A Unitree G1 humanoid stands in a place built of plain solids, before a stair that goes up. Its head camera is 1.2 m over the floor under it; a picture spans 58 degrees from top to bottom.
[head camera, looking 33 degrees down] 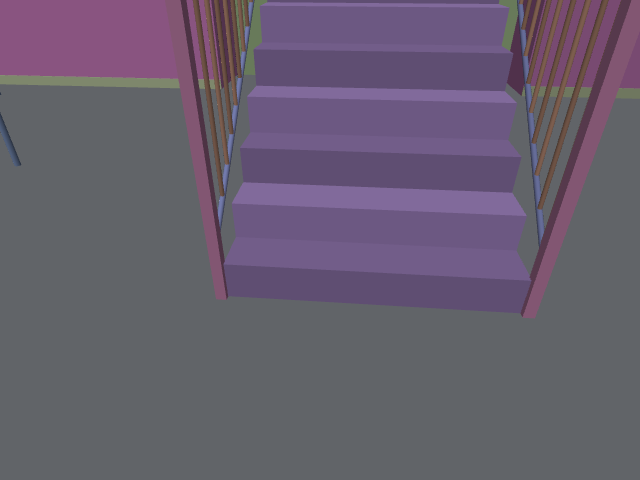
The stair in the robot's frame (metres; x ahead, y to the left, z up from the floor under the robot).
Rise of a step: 0.17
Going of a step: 0.21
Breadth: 1.21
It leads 5 degrees to the right of straight ahead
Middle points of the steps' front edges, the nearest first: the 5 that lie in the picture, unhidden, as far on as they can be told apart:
1.36 -0.21 0.17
1.56 -0.23 0.34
1.77 -0.25 0.50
1.97 -0.26 0.67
2.18 -0.28 0.84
